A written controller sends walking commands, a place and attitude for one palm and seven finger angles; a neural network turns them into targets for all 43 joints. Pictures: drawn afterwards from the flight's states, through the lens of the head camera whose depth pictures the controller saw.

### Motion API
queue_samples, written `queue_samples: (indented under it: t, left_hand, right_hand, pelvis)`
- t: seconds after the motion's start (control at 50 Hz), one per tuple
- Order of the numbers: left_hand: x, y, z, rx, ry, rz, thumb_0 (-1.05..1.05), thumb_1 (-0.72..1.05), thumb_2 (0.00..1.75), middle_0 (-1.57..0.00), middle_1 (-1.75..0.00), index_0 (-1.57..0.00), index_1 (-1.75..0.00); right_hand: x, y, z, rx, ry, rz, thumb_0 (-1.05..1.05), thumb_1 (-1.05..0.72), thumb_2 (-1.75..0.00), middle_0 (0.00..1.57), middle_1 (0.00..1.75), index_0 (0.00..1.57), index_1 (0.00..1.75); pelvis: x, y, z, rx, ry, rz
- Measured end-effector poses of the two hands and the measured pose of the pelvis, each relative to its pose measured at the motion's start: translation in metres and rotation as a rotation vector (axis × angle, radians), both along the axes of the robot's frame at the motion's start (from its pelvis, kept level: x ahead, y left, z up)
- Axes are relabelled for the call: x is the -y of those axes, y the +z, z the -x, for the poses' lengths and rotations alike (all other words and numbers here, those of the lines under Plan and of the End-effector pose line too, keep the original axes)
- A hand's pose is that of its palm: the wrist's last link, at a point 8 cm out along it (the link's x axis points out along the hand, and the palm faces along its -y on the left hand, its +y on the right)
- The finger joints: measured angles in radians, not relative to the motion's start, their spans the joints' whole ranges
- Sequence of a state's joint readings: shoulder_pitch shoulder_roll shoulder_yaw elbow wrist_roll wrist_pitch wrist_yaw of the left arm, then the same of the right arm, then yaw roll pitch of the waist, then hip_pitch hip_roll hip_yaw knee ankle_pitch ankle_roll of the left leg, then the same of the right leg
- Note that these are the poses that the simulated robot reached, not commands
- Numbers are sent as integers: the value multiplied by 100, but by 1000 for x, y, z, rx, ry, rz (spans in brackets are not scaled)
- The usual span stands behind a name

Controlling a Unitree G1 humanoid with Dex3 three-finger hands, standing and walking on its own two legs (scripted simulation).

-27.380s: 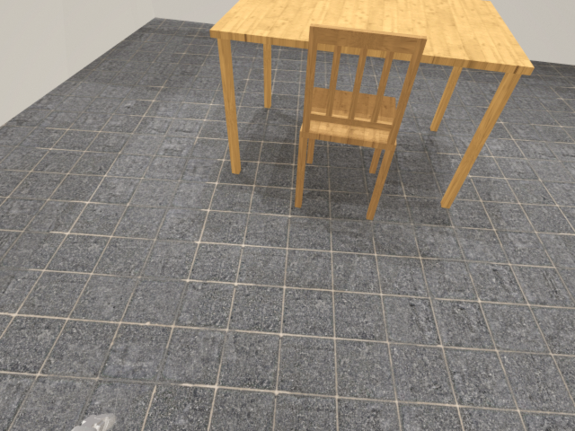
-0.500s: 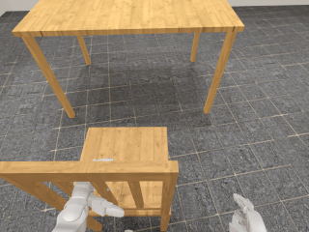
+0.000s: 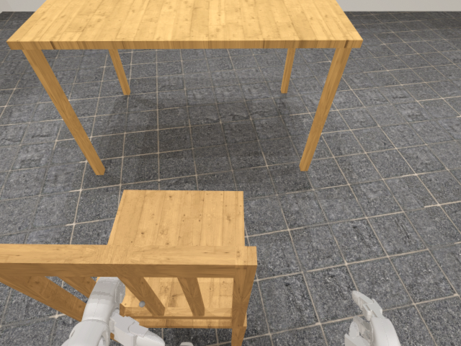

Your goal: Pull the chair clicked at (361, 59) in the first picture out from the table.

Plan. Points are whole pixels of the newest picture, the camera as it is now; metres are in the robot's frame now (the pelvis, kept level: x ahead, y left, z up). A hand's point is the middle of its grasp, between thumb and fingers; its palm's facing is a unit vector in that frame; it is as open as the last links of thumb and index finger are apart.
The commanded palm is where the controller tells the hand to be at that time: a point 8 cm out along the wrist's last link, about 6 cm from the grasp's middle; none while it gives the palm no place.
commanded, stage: draw the fingers out of the gap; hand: left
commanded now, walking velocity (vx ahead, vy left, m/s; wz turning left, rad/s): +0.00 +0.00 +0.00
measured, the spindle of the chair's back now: (145, 294) +0.23 +0.16 -0.06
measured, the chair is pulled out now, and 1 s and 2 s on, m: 0.65 0.64 0.65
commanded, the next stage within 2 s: draw the hand back to the body in 0.56 s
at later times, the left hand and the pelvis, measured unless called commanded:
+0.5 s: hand out of the picture +0.13 +0.15 -0.03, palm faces -0.02 -0.99 -0.14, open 17.5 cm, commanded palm +0.11 +0.20 -0.01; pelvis -0.02 +0.01 -0.01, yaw +1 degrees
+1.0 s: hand out of the picture +0.13 +0.17 +0.03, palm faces +0.04 -1.00 -0.05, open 17.4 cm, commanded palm +0.09 +0.23 +0.06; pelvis -0.03 +0.00 -0.03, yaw +1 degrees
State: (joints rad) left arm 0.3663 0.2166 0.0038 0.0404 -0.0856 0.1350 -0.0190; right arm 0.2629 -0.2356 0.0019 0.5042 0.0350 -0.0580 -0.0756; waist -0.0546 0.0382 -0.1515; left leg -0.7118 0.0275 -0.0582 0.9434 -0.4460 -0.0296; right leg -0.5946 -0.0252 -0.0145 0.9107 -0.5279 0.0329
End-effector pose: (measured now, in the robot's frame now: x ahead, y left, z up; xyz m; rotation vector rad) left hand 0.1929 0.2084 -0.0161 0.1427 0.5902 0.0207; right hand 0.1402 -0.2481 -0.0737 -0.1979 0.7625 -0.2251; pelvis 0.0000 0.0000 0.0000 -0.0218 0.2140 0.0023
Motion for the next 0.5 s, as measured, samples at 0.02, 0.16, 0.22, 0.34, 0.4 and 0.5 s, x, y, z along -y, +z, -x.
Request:
queue_samples:
  t: [0.02, 0.16, 0.22, 0.34, 0.4, 0.5]
  left_hand:
    - [0, 0, 4, -3, 1, -1, -1, -53, 20, -1, -1, 0, -1]
    - [0, -1, 33, -15, 3, -6, -1, -54, 20, -2, -1, 0, 0]
    - [2, 2, 43, -5, 4, -6, -1, -54, 20, -2, -1, 0, 0]
    - [6, 3, 60, -2, 9, -2, -1, -54, 20, -1, -1, 0, 0]
    - [7, 2, 68, -11, 7, -4, -1, -54, 20, -1, -1, 0, 0]
    - [10, 4, 77, -12, 5, 0, -1, -54, 20, -1, 0, 0, 0]
  right_hand:
    - [0, 0, 0, 3, -2, -1, 2, -90, -90, 20, 30, 20, 30]
    - [-7, 1, -3, 45, 8, -1, 2, -90, -90, 20, 30, 20, 30]
    - [-12, 2, -6, 69, 18, -6, 2, -90, -90, 20, 30, 20, 30]
    - [-22, 3, -11, 107, 39, -17, 2, -90, -90, 20, 30, 20, 30]
    - [-25, 4, -13, 123, 49, -20, 2, -90, -90, 20, 30, 20, 30]
    - [-29, 5, -13, 143, 57, -21, 2, -90, -90, 20, 30, 20, 30]
  pelvis:
    - [0, 0, 0, 0, 0, 0]
    - [-3, -4, 6, 3, 10, 8]
    - [-4, -6, 9, 4, 14, 10]
    - [-6, -10, 15, 8, 19, 13]
    - [-7, -11, 18, 10, 21, 15]
    - [-8, -14, 20, 11, 23, 18]
